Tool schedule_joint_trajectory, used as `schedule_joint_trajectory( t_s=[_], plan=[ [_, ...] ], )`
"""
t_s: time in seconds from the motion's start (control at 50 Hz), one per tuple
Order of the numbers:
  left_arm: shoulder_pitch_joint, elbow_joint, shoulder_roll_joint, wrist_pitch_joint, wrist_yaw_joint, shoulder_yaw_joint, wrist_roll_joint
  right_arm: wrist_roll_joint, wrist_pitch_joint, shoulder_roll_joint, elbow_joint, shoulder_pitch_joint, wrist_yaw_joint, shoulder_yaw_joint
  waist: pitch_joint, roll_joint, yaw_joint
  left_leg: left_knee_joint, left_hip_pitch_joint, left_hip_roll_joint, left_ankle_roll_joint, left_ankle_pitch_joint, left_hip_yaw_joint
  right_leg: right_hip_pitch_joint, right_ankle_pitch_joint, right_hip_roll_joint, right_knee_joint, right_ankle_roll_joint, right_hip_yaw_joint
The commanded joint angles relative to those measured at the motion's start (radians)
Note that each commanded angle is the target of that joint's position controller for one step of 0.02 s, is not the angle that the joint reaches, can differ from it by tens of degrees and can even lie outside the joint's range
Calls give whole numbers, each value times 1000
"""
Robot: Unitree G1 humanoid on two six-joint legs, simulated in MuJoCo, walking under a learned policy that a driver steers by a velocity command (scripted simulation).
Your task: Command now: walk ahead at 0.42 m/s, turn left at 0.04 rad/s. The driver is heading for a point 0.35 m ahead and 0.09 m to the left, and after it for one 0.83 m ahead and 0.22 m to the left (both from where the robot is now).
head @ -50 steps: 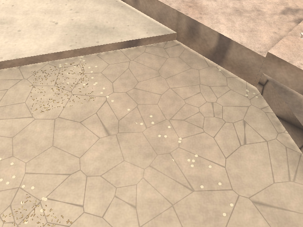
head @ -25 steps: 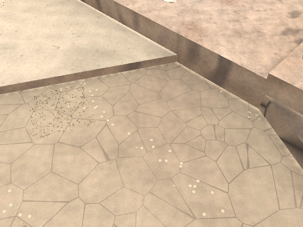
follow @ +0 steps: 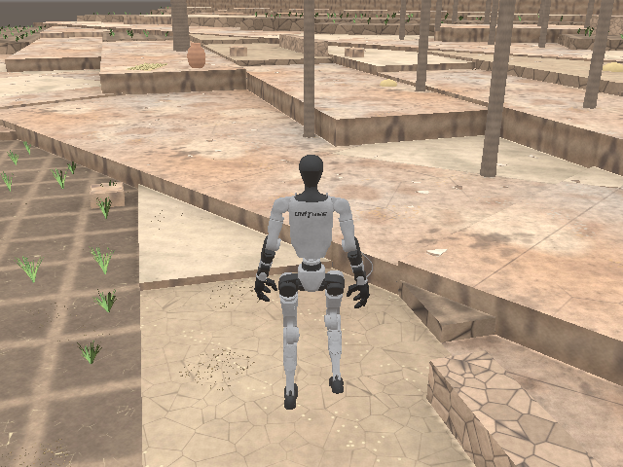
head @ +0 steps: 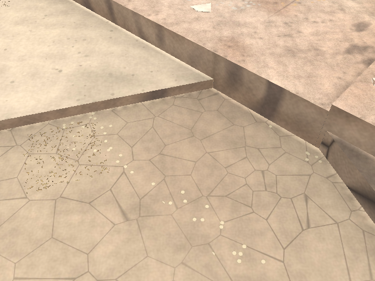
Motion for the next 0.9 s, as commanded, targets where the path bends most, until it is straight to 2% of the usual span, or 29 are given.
schedule_joint_trajectory(
  t_s=[0.02,0.06,0.1,0.12,0.16,0.2,0.22,0.24,0.26,0.28,0.3,0.32,0.34,0.36,0.38,0.4,0.48,0.54,0.6,0.7,0.74,0.76,0.78,0.8,0.82,0.84,0.86,0.88,0.9],
  plan=[
    [-256,-175,62,-34,-7,7,-1,-7,14,-96,6,137,-12,6,140,41,-47,-327,304,352,221,475,-414,-609,74,-122,90,-20,12],
    [-235,-189,54,-30,-9,5,17,-15,34,-95,-37,49,-31,13,149,69,-3,-421,106,269,181,429,-293,-405,226,-122,-143,25,-22],
    [-270,-207,27,-24,-11,-7,29,-11,40,-145,-69,3,-54,0,139,99,7,-465,-99,167,139,389,-150,-108,403,-63,-425,58,-73],
    [-295,-219,37,-20,-11,-5,27,-5,36,-176,-66,38,-60,-11,123,124,1,-492,-124,170,140,363,-150,-15,457,-35,-493,72,-83],
    [-300,-232,88,-11,-8,9,15,13,29,-194,-59,67,-66,-24,122,134,22,-498,-82,214,130,321,-188,56,526,-29,-598,78,-47],
    [-248,-222,132,-7,-1,29,12,16,35,-186,-63,66,-66,-31,102,127,65,-405,1,236,101,447,-194,102,488,-26,-641,61,-26],
    [-167,-202,157,-7,4,44,12,9,41,-179,-69,65,-64,-32,46,121,109,-290,14,219,79,577,-176,198,434,-12,-636,43,-34],
    [-28,-164,189,-6,11,65,7,-4,49,-155,-81,65,-61,-27,-40,101,173,-95,-24,169,51,636,-145,369,402,-13,-642,21,-41],
    [118,-148,260,-4,19,82,22,-28,57,-89,-116,84,-58,-8,-192,-28,212,219,-171,93,18,426,-101,610,254,-195,-651,-32,152],
    [148,-138,332,-3,5,85,50,-2,41,65,-146,224,-60,24,-321,-391,117,568,-437,-52,-15,-127,-62,788,-4,-426,-890,-172,661],
    [104,-144,235,-13,-5,61,47,27,33,-48,-136,202,-55,-2,-249,-328,118,734,-518,0,-4,-119,-140,672,-184,-422,-1019,-177,795],
    [5,-156,172,-20,-9,43,36,38,32,-98,-163,125,-53,-18,-104,-236,99,776,-575,53,19,-27,-113,542,-193,-404,-1016,-138,626],
    [-71,-160,147,-23,-10,36,34,27,34,-104,-172,69,-56,-22,-39,-141,78,747,-540,106,29,66,-94,407,-38,-365,-1009,-113,457],
    [-120,-154,126,-25,-10,32,46,15,40,-105,-176,47,-58,-32,-12,-112,54,691,-486,138,33,121,-97,306,99,-319,-1013,-95,323],
    [-146,-146,106,-27,-8,27,57,16,54,-94,-176,61,-55,-39,-3,-131,25,646,-432,163,35,146,-104,254,177,-284,-1031,-84,220],
    [-153,-135,96,-30,-5,26,57,17,67,-82,-182,63,-52,-42,2,-138,13,620,-406,169,35,151,-95,228,219,-275,-1051,-89,161],
    [-117,-105,142,-39,17,42,57,7,99,-79,-244,-23,-53,-53,49,-61,9,526,-508,183,10,246,-102,233,285,-312,-1122,-145,59],
    [-94,-96,168,-33,31,52,56,2,99,-85,-276,-89,-39,-56,66,-37,18,401,-561,178,-12,363,-99,281,322,-320,-1139,-148,-23],
    [-68,-92,188,-22,41,59,50,0,91,-70,-309,-189,-16,-47,94,-25,52,255,-544,171,-15,444,-33,311,366,-304,-1138,-131,-127],
    [0,-74,223,8,33,75,28,3,91,-72,-381,-311,12,-38,127,-24,97,101,-536,152,22,352,41,453,410,-328,-1074,-106,-207],
    [-5,-74,243,23,28,83,19,4,93,-93,-400,-301,18,-46,111,-45,77,74,-479,113,54,254,88,497,592,-337,-985,-91,-232],
    [-20,-79,256,30,27,86,14,4,95,-114,-398,-250,18,-58,67,-62,40,63,-383,69,76,216,124,499,800,-329,-880,-78,-257],
    [-48,-87,258,41,26,85,8,8,94,-150,-367,-111,15,-83,-12,-52,-45,8,-191,7,107,248,164,461,989,-294,-676,-51,-301],
    [-31,-97,226,43,27,71,22,16,98,-236,-309,83,0,-129,-123,-3,-124,-6,115,-30,147,274,125,303,948,-247,-398,-5,-321],
    [3,-159,104,27,24,33,65,24,101,-380,-295,142,-18,-162,-169,270,-72,-106,414,236,296,128,-387,-139,267,-107,2,77,-309],
    [-25,-182,97,-20,16,19,46,9,77,-356,-341,136,-10,-140,-334,229,-60,-304,524,368,402,-26,-839,-309,-91,9,178,76,-29],
    [-152,-212,171,-46,7,37,-2,-3,58,-270,-332,121,0,-112,-234,114,-96,-349,492,361,339,55,-737,-422,-8,-34,206,47,30],
    [-169,-217,164,-61,8,34,-4,-4,47,-235,-331,82,0,-102,-152,94,-66,-325,386,326,303,149,-592,-432,86,-79,140,18,24],
    [-157,-198,164,-64,16,38,23,-1,46,-197,-349,0,-2,-91,-102,35,-22,-314,251,281,268,241,-474,-363,161,-122,53,14,33]
  ],
)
